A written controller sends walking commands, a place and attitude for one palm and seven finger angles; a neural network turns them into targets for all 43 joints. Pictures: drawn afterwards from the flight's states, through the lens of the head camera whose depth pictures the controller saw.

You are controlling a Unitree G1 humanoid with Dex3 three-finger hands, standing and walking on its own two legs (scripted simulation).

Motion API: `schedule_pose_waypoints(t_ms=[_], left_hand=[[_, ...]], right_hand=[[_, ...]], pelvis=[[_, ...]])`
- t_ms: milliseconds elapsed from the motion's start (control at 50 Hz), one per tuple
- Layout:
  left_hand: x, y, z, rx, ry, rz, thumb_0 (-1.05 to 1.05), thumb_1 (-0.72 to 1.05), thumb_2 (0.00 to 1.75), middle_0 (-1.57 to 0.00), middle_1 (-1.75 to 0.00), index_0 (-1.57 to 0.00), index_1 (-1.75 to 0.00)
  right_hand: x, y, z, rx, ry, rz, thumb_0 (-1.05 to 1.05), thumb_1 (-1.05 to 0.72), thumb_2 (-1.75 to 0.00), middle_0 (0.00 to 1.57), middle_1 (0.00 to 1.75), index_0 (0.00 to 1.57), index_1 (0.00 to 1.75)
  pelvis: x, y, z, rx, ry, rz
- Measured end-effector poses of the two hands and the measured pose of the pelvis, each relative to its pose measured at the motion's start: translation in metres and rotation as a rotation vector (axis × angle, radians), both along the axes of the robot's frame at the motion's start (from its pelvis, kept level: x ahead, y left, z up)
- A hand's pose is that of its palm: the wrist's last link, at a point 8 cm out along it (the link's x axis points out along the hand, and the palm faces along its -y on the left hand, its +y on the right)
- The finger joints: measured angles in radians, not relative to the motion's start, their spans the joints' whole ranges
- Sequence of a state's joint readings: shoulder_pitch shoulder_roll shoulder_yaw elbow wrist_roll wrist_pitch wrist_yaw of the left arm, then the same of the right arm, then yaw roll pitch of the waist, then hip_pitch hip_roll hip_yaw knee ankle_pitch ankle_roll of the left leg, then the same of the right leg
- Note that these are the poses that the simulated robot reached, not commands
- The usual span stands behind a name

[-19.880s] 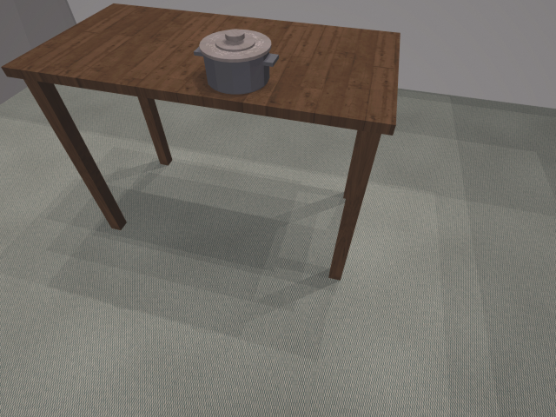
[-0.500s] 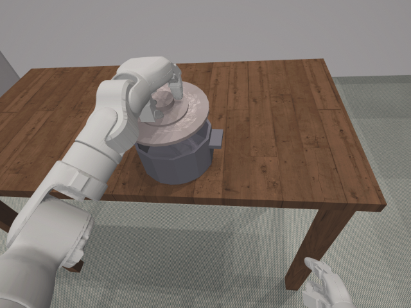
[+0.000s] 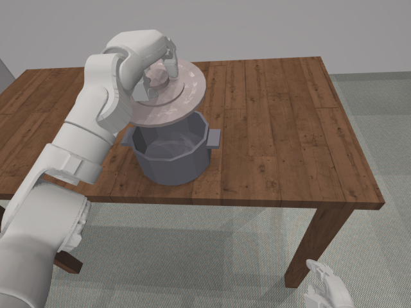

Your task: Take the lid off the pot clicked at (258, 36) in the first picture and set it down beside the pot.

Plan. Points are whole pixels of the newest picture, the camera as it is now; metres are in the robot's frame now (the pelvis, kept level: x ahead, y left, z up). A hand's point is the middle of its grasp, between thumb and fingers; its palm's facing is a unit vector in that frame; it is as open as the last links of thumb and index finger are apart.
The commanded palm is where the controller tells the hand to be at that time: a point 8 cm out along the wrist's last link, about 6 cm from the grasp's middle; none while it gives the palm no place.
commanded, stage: lift the lid straight up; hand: left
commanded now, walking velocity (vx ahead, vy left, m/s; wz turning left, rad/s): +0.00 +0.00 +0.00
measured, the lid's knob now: (155, 79) +0.47 +0.10 +0.22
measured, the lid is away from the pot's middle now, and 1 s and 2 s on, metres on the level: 0.02 0.05 0.16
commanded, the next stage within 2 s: move the lid sideways beside the pot in 0.70 s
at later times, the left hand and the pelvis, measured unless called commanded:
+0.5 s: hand (139, 53) +0.45 +0.11 +0.29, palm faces -0.05 -0.04 -1.00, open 7.9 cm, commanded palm +0.42 +0.12 +0.36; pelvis +0.00 +0.00 +0.00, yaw +0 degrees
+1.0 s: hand (130, 51) +0.46 +0.12 +0.29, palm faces -0.05 -0.03 -1.00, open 7.9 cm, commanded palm +0.42 +0.14 +0.36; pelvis +0.00 +0.01 +0.00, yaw +0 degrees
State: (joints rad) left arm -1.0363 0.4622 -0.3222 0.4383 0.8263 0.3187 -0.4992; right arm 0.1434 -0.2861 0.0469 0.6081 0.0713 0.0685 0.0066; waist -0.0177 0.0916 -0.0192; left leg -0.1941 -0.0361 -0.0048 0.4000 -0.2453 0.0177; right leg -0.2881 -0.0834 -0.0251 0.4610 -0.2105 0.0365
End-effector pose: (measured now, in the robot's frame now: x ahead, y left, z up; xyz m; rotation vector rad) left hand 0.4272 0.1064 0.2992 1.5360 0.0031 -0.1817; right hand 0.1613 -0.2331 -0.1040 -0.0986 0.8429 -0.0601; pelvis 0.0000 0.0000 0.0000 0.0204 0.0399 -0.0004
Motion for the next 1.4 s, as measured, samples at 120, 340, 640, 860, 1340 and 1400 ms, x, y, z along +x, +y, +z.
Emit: schedule_pose_waypoints(t_ms=[120,340,640,860,1340,1400], left_hand=[[0.0,0.001,0.011,-0.004,-0.016,0.01,0.0,0.1,0.97,-0.73,-0.79,-0.73,-0.81],[0.005,-0.001,0.026,0.015,-0.04,0.005,0.0,0.1,0.97,-0.73,-0.79,-0.73,-0.81],[0.007,0.009,0.041,-0.004,-0.061,0.031,0.0,0.1,0.97,-0.73,-0.79,-0.73,-0.81],[0.009,0.005,0.04,-0.003,-0.051,0.019,0.0,0.1,0.97,-0.73,-0.79,-0.73,-0.81],[-0.009,0.062,0.043,0.013,-0.052,0.143,0.0,0.1,0.97,-0.73,-0.79,-0.73,-0.81],[-0.011,0.064,0.043,0.025,-0.049,0.15,0.0,0.1,0.97,-0.73,-0.79,-0.73,-0.81]], right_hand=[[0.005,0.002,0.002,0.003,-0.007,0.009,0.02,-0.91,-0.9,0.2,0.3,0.2,0.3],[0.01,0.008,0.003,0.006,-0.019,0.017,0.02,-0.91,-0.9,0.2,0.3,0.2,0.3],[0.006,0.008,0.002,0.002,0.005,0.015,0.02,-0.91,-0.9,0.2,0.3,0.2,0.3],[0.008,0.012,0.003,0.002,-0.003,0.022,0.02,-0.91,-0.9,0.2,0.3,0.2,0.3],[0.008,0.006,0.007,-0.017,0.001,0.026,0.02,-0.91,-0.9,0.2,0.3,0.2,0.3],[0.009,0.008,0.008,-0.018,-0.007,0.033,0.02,-0.91,-0.9,0.2,0.3,0.2,0.3]], pelvis=[[0.0,0.001,0.0,-0.001,0.001,0.001],[0.001,0.003,0.0,-0.001,0.011,0.005],[0.003,0.006,0.0,-0.002,0.019,0.001],[0.002,0.008,0.001,-0.002,0.022,0.004],[-0.001,0.006,0.0,-0.007,0.013,0.011],[-0.003,0.006,0.0,-0.008,0.011,0.015]])
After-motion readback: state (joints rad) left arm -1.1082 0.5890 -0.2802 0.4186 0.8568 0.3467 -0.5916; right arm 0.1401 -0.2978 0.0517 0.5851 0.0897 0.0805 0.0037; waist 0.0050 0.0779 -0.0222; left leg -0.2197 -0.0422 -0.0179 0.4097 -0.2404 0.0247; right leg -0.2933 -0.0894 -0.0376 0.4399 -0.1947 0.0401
